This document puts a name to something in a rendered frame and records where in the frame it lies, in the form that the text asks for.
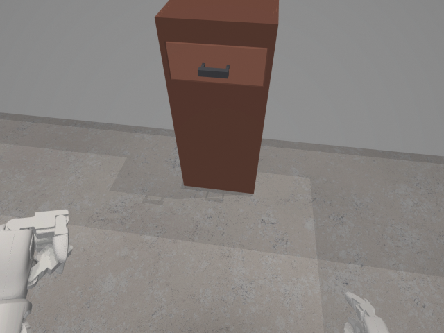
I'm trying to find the drawer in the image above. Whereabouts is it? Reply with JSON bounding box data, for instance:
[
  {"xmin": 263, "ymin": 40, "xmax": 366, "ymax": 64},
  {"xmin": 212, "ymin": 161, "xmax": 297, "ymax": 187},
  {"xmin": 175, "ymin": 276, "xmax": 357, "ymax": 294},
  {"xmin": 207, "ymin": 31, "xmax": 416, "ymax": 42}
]
[{"xmin": 166, "ymin": 42, "xmax": 267, "ymax": 86}]

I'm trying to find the left robot forearm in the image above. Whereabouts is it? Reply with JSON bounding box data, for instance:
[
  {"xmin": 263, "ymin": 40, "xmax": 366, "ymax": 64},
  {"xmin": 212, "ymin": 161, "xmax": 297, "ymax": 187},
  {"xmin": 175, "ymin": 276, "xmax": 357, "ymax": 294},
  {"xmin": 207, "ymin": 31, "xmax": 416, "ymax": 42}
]
[{"xmin": 0, "ymin": 299, "xmax": 32, "ymax": 333}]

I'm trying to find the robot right hand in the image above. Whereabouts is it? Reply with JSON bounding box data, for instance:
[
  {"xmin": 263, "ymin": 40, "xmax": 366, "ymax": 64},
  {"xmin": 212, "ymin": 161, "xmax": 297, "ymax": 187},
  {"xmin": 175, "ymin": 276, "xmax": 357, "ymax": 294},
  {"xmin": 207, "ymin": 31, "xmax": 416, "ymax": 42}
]
[{"xmin": 343, "ymin": 292, "xmax": 390, "ymax": 333}]

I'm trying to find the handle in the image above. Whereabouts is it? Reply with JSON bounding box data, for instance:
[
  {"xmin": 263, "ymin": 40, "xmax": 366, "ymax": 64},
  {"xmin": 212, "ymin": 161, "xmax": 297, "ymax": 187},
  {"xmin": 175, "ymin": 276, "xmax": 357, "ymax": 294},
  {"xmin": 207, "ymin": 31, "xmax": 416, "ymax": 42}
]
[{"xmin": 198, "ymin": 63, "xmax": 230, "ymax": 78}]

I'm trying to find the cabinet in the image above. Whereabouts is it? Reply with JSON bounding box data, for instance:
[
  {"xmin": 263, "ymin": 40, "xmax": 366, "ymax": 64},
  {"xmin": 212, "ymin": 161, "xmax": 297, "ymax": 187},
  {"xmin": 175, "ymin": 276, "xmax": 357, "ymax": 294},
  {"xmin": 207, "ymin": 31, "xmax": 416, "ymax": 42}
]
[{"xmin": 155, "ymin": 0, "xmax": 279, "ymax": 194}]

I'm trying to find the robot left hand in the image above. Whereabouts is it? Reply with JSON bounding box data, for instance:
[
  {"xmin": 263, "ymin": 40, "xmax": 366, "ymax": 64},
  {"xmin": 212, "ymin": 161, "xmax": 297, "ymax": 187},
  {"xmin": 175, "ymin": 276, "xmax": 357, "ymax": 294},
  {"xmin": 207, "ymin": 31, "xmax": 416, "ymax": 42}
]
[{"xmin": 0, "ymin": 210, "xmax": 73, "ymax": 300}]

